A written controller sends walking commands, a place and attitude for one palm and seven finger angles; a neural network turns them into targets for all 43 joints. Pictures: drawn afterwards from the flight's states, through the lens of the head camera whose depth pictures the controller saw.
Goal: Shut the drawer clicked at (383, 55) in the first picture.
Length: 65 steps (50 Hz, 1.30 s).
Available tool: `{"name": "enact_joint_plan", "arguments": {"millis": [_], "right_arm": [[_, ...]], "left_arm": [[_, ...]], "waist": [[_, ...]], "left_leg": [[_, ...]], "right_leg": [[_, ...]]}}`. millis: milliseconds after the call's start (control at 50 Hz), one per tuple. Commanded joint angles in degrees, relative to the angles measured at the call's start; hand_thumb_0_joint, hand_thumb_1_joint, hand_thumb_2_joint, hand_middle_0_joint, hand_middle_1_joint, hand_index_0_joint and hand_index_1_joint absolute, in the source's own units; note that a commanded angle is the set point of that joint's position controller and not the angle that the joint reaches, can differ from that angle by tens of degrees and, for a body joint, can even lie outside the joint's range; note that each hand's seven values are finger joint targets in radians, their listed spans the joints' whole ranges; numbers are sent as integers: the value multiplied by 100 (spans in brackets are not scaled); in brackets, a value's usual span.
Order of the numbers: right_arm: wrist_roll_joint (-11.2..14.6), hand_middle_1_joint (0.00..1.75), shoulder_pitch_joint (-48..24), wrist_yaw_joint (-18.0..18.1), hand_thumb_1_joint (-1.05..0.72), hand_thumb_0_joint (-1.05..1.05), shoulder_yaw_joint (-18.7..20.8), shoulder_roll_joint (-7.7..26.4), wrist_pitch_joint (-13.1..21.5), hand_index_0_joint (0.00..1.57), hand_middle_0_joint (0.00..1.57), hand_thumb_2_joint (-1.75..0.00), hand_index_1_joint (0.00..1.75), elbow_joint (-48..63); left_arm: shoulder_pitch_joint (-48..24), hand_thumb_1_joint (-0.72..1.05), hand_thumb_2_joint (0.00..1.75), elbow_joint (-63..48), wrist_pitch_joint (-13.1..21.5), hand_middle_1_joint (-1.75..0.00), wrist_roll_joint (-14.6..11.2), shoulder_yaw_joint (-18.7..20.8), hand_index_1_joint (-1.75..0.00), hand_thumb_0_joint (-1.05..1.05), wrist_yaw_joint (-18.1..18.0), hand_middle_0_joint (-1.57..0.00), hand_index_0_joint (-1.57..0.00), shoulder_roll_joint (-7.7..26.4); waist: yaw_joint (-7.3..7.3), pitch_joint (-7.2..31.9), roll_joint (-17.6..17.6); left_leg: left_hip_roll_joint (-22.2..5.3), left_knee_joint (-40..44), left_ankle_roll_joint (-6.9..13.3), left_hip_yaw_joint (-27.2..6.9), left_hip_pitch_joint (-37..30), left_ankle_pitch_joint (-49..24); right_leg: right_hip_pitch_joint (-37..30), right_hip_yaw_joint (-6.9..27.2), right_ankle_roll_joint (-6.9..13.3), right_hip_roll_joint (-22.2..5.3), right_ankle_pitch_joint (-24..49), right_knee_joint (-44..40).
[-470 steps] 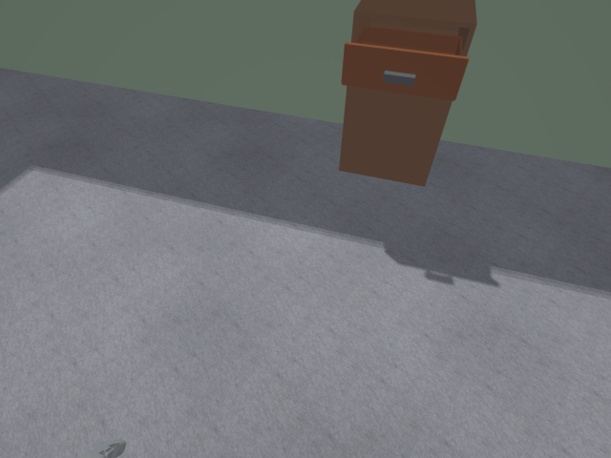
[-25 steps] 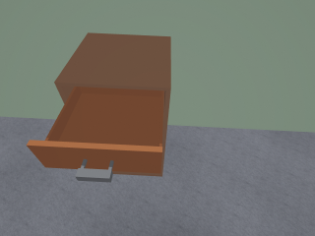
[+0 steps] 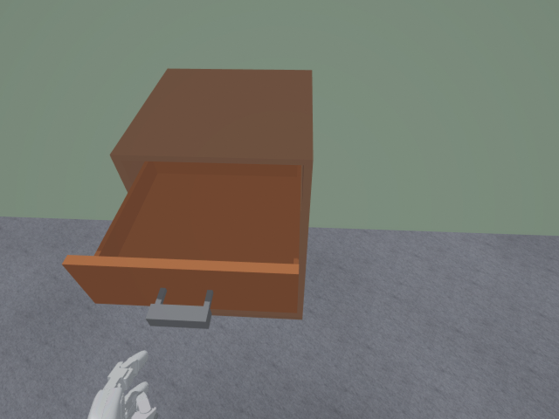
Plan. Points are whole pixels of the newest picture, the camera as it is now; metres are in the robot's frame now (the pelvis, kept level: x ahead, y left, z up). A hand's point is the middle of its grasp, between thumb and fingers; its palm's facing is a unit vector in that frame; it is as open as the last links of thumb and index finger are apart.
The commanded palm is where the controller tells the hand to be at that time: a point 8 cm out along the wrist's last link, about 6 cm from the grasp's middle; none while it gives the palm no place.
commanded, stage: raise the hand and make a fist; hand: left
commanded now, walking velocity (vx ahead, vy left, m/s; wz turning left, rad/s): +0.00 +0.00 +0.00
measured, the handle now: (182, 304) +0.33 +0.19 -0.08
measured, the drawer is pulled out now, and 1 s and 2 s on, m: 0.28 0.28 0.28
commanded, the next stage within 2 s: bring the fist close to the handle in 1.74 s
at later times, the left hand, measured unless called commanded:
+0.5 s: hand (171, 418) +0.14 +0.15 -0.01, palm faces +0.00 -1.00 -0.09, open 4.7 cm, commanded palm +0.11 +0.21 -0.03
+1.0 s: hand (170, 410) +0.15 +0.15 -0.01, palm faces -0.04 -1.00 -0.05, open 3.1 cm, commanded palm +0.12 +0.21 +0.00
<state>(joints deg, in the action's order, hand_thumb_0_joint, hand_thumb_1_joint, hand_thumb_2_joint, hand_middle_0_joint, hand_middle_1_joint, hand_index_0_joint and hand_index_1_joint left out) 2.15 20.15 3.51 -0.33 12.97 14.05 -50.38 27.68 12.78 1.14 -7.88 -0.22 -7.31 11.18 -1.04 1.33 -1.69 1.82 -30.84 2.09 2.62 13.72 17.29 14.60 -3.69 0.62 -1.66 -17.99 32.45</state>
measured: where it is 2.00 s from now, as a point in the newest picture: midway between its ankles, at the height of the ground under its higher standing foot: outside the picture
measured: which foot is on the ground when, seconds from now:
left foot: down 0.00-1.00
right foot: down 0.00-1.00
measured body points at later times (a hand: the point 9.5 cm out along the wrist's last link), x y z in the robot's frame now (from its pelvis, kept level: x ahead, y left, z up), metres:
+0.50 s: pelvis -0.05 -0.03 -0.09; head +0.01 -0.03 +0.35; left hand +0.13 +0.20 +0.00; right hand +0.19 -0.23 -0.15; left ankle -0.01 +0.09 -0.73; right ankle -0.01 -0.11 -0.73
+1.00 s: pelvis -0.03 -0.01 -0.07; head +0.03 +0.00 +0.38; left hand +0.14 +0.20 +0.00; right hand +0.17 -0.26 -0.12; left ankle -0.01 +0.09 -0.73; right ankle -0.01 -0.11 -0.73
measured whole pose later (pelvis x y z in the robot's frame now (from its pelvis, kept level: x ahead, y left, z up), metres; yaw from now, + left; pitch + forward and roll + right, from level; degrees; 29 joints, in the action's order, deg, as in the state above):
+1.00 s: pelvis -0.03 -0.01 -0.07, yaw +0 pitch +12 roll -2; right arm 2.5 12.7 3.0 2.5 13.5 14.5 -30.2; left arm 35.6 -11.1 23.9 -13.0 3.9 13.2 12.2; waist -0.3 7.0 -1.0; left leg -0.8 -61.4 1.2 0.4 44.9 28.7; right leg 43.6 -6.0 2.2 -0.3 -27.7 59.2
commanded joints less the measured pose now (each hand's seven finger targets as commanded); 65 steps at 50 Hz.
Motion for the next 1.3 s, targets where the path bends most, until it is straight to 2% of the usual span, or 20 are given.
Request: {"name": "enact_joint_plan", "arguments": {"millis": [0, 60, 120, 180, 280, 360, 380, 440, 520, 560, 580, 660, 720, 780, 880, 920, 1000, 1100, 1180, 1280], "right_arm": [[-155, 30, -850, -31, -90, 0, 347, 838, 660, 20, 20, -90, 30, 1508], [-190, 30, -1227, -247, -90, 0, 507, 768, 605, 20, 20, -90, 30, 2008], [-171, 30, -1554, -496, -90, 0, 637, 805, 448, 20, 20, -90, 30, 2503], [-117, 30, -1652, -475, -90, 0, 607, 658, 115, 20, 20, -90, 30, 2862], [-190, 30, -1203, -266, -90, 0, 525, 508, 118, 20, 20, -90, 30, 2988], [-148, 30, -1138, -157, -90, 0, 367, 628, 426, 20, 20, -90, 30, 2669], [-101, 30, -1162, -122, -90, 0, 314, 685, 488, 20, 20, -90, 30, 2619], [67, 30, -1125, 20, -90, 0, 311, 848, 528, 20, 20, -90, 30, 2653], [187, 30, -1416, 104, -90, 0, 317, 774, 227, 20, 20, -90, 30, 3053], [161, 30, -1512, 119, -90, 0, 301, 549, 101, 20, 20, -90, 30, 3157], [130, 30, -1587, 116, -90, 0, 310, 466, 44, 20, 20, -90, 30, 3061], [57, 30, -1269, 13, -90, 0, 386, 322, 66, 20, 20, -90, 30, 2808], [-10, 30, -1199, -73, -90, 0, 414, 457, 174, 20, 20, -90, 30, 2731], [56, 30, -1195, -72, -90, 0, 416, 621, 322, 20, 20, -90, 30, 2773], [40, 30, -1048, 21, -90, 0, 448, 725, 464, 20, 20, -90, 30, 2839], [13, 30, -1003, 9, -90, 0, 431, 608, 407, 20, 20, -90, 30, 2907], [16, 30, -1052, -89, -90, 0, 375, 552, 219, 20, 20, -90, 30, 3002], [55, 30, -1098, -141, -90, 0, 310, 654, 15, 20, 20, -90, 30, 3247], [35, 30, -1137, -77, -90, 0, 287, 635, -52, 20, 20, -90, 30, 3348], [21, 30, -1044, -104, -90, 0, 234, 492, -82, 20, 20, -90, 30, 3375]], "left_arm": [[-1, 90, 90, -879, 1235, -50, -71, -255, -50, 0, 513, -38, -38, -574], [1516, 90, 90, -466, 2369, -56, -400, 339, -56, 0, 1443, -44, -44, -443], [1613, 90, 90, -572, 3181, -62, -364, 1067, -62, 0, 2200, -50, -50, 299], [1217, 90, 90, -1455, 3015, -69, -238, 1243, -69, 0, 2144, -56, -56, 560], [-435, 90, 90, -3997, 3720, -80, -548, 1263, -80, 0, 1639, -66, -66, 705], [-946, 90, 90, -3636, 4140, -88, -655, 522, -88, 0, 2180, -74, -74, 380], [-1072, 90, 90, -3384, 4062, -91, -688, 284, -91, 0, 2400, -76, -76, 273], [-740, 90, 90, -2320, 3222, -97, -776, 422, -97, 0, 3007, -82, -82, 613], [9, 90, 90, -2324, 1704, -106, -949, 1519, -106, 0, 3046, -90, -90, 1325], [169, 90, 90, -2956, 1399, -110, -1151, 1808, -110, 0, 2584, -94, -94, 1115], [407, 90, 90, -2950, 1392, -112, -1219, 2115, -112, 0, 2269, -96, -96, 1141], [715, 90, 90, -3265, 2079, -121, -959, 1760, -121, 0, 1580, -104, -104, 671], [747, 90, 90, -3034, 2554, -127, -612, 1117, -127, 0, 1753, -110, -110, 512], [791, 90, 90, -2815, 2714, -134, -640, 546, -134, 0, 2249, -116, -116, 237], [575, 90, 90, -3761, 2804, -145, -713, 1242, -145, 0, 2202, -126, -126, 1034], [741, 90, 90, -4014, 2840, -149, -708, 1206, -149, 0, 1931, -130, -130, 826], [1099, 90, 90, -3884, 2639, -158, -611, 875, -158, 0, 1633, -138, -138, 372], [1182, 90, 90, -3627, 1980, -160, -379, 164, -160, 0, 1921, -140, -140, 128], [1101, 90, 90, -4085, 1879, -160, -349, 667, -160, 0, 1880, -140, -140, 674], [1152, 90, 90, -4653, 2171, -160, -499, 853, -160, 0, 1597, -140, -140, 586]], "waist": [[-119, -188, 1652], [419, 252, 2182], [555, 823, 738], [657, 1098, -259], [144, 1967, -708], [-412, 1370, -353], [-580, 1164, -144], [-501, 1057, 517], [233, 1942, 471], [418, 2137, 403], [528, 2164, 385], [403, 1632, 403], [83, 1196, 124], [-173, 909, 468], [92, 1716, -121], [168, 1874, -222], [162, 1536, -392], [-59, 992, 124], [102, 1176, 130], [191, 1359, -244]], "left_leg": [[-215, -313, -126, -508, 1080, -299], [-106, -1053, -228, -255, 2136, -207], [19, -1645, -307, -37, 2404, -603], [58, -1917, -238, 89, 2760, -366], [-134, -2571, -68, -247, 2620, -321], [-227, -3064, -1, -458, 3140, 388], [-251, -3165, 35, -485, 3283, 608], [-227, -3165, 50, -429, 3819, 1159], [-66, -2776, 33, -312, 3579, 703], [-61, -2584, -12, -316, 3334, 300], [-83, -2536, -55, -339, 3276, 163], [-183, -2234, -106, -370, 3038, -355], [-187, -2266, -65, -363, 3005, -201], [-181, -2312, -13, -429, 3019, 142], [-190, -2148, -14, -487, 2503, 43], [-195, -2050, -34, -486, 2262, -232], [-225, -1927, -95, -511, 2108, -572], [-260, -1807, -48, -551, 2290, -227], [-247, -1737, -49, -565, 2196, -243], [-262, -1724, -113, -555, 1925, -564]], "right_leg": [[1505, -276, 47, 181, -207, -1], [1647, -151, 71, 181, -33, 782], [1515, -34, 202, 106, 977, 1585], [1720, 144, 241, 99, 746, 1934], [2387, 432, 195, 211, 312, 2147], [3179, 662, 140, 193, -763, 1909], [3298, 752, 111, 175, -1105, 1753], [3003, 1063, 6, 65, -2101, 1301], [1661, 1250, -80, -163, -1850, 1085], [1268, 1071, -97, -165, -1239, 1153], [1123, 969, -84, -133, -917, 1219], [1482, 454, -4, 47, 335, 1614], [2066, 383, -20, 60, 113, 1630], [2367, 466, -30, 44, -449, 1394], [2156, 295, 89, 118, -527, 1572], [2124, 84, 106, 164, -141, 1756], [2160, -118, 113, 203, 241, 1822], [2171, -110, 49, 207, 137, 1570], [1927, -73, 81, 214, 128, 1533], [1907, -149, 106, 244, 280, 1621]]}}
